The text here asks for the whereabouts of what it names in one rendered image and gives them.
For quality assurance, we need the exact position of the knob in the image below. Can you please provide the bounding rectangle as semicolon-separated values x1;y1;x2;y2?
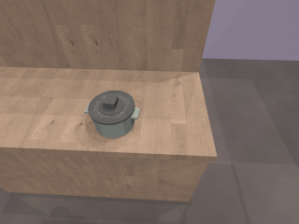
103;95;119;108

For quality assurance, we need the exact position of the table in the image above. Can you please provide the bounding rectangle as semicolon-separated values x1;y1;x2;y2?
0;0;218;203

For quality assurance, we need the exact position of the lid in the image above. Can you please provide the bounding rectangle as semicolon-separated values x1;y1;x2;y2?
88;91;135;125

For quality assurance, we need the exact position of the pot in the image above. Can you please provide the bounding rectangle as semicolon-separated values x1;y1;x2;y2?
84;103;141;138

